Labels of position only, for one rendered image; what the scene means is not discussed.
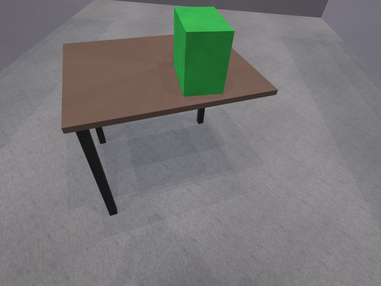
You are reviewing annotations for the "carton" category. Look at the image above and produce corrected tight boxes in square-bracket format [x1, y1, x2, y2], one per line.
[174, 7, 235, 97]

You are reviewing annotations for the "table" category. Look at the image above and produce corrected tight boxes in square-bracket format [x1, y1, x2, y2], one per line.
[61, 35, 278, 216]

